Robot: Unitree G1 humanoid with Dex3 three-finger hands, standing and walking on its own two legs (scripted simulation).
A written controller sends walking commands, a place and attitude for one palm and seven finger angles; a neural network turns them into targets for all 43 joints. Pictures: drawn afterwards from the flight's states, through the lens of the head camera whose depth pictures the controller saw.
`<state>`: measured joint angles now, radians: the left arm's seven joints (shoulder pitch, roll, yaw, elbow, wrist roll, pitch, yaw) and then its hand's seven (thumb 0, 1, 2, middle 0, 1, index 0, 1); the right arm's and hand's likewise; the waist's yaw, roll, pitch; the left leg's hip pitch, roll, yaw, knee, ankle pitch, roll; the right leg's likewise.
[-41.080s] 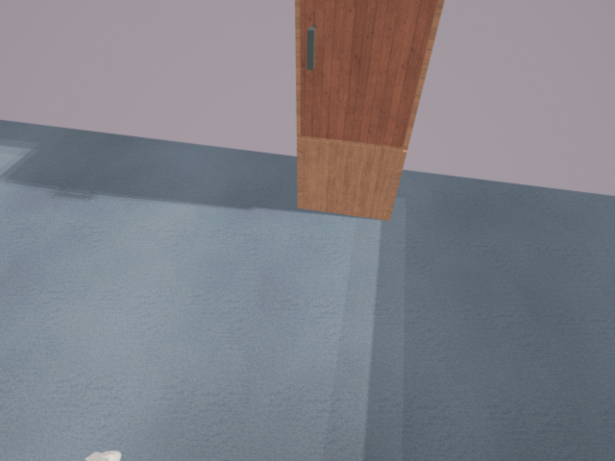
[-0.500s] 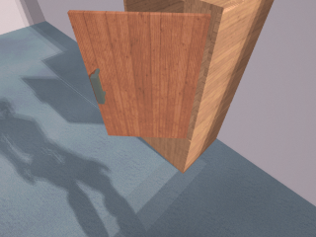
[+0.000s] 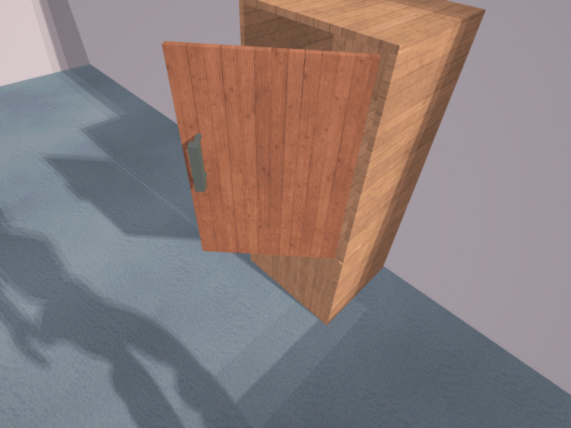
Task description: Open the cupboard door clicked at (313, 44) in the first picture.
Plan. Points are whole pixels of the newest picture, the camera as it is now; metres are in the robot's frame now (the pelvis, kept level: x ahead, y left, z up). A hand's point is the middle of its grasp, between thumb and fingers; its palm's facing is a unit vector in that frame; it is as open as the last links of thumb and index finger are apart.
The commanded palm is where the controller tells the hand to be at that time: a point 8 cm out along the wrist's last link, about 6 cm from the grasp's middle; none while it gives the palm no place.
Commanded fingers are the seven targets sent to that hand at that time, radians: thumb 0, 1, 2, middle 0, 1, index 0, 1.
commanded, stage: come to a stop and stand still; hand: left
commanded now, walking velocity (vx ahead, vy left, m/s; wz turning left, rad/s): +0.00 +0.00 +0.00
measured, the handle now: (199, 162) +0.65 +0.23 +0.01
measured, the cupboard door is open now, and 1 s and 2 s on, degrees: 42 42 42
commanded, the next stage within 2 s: look again from close up in 0.54 s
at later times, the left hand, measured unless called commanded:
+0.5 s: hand out of the picture -0.05 +0.17 -0.18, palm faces +0.06 -0.99 -0.14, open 7.4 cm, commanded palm none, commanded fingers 0.00 0.90 0.90 -0.20 -0.30 -0.20 -0.30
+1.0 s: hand out of the picture -0.06 +0.19 -0.18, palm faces +0.05 -0.98 -0.17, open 7.4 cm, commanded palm none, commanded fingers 0.00 0.90 0.90 -0.20 -0.30 -0.20 -0.30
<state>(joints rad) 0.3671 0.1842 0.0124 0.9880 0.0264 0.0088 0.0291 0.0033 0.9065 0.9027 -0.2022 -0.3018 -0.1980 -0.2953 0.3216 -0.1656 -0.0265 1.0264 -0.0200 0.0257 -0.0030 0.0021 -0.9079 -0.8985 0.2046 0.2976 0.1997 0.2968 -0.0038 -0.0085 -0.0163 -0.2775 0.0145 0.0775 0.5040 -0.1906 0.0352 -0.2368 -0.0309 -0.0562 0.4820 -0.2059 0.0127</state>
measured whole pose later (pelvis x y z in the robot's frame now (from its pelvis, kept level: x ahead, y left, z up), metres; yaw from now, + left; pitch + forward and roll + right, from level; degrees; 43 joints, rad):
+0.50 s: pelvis -0.02 +0.02 +0.00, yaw +0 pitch -2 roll -1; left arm 0.42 0.10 0.02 1.06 0.04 0.00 0.04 0.00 0.91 0.90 -0.20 -0.30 -0.20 -0.30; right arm 0.34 -0.10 -0.04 1.08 -0.01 0.02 -0.01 0.00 -0.90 -0.90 0.20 0.30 0.20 0.30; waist 0.00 0.00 -0.01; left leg -0.32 0.00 0.09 0.51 -0.17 0.06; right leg -0.28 -0.03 -0.02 0.49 -0.21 0.03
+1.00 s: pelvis -0.01 +0.03 +0.00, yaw +0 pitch -2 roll -1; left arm 0.42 0.13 0.02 1.08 0.04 -0.01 0.03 0.00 0.91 0.90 -0.20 -0.30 -0.20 -0.30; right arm 0.28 -0.15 -0.04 1.08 -0.01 0.01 -0.01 0.00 -0.91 -0.90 0.20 0.30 0.20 0.30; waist 0.00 0.00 0.00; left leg -0.29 -0.03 0.10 0.47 -0.16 0.07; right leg -0.26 -0.04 0.03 0.47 -0.20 0.04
